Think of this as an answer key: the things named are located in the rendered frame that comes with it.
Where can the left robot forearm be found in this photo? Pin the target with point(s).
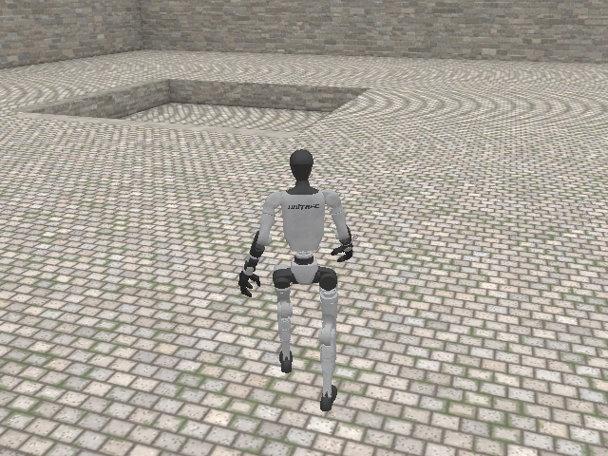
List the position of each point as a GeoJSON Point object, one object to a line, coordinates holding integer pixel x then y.
{"type": "Point", "coordinates": [253, 257]}

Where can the robot right hand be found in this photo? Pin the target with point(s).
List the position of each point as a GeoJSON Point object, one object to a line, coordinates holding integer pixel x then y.
{"type": "Point", "coordinates": [347, 255]}

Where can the robot left hand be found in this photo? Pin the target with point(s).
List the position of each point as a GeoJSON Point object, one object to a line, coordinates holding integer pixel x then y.
{"type": "Point", "coordinates": [243, 283]}

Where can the robot left upper arm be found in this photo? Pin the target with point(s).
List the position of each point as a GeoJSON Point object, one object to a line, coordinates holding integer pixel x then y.
{"type": "Point", "coordinates": [268, 217]}

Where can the right robot forearm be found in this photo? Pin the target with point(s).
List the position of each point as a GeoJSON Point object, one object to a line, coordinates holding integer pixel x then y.
{"type": "Point", "coordinates": [347, 243]}

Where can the robot right thigh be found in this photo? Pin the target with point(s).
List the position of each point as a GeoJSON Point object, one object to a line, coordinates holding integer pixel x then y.
{"type": "Point", "coordinates": [328, 288]}

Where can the right robot foot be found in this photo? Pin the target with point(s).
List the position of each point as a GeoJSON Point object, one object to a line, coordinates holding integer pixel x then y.
{"type": "Point", "coordinates": [326, 403]}

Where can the robot right upper arm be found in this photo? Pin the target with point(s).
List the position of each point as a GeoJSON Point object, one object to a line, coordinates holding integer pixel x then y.
{"type": "Point", "coordinates": [338, 216]}

